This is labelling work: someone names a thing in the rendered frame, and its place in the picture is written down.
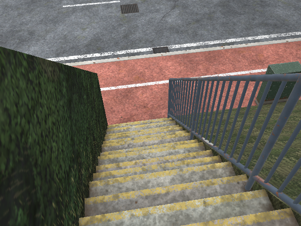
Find stairs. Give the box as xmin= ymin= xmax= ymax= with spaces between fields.
xmin=79 ymin=118 xmax=299 ymax=226

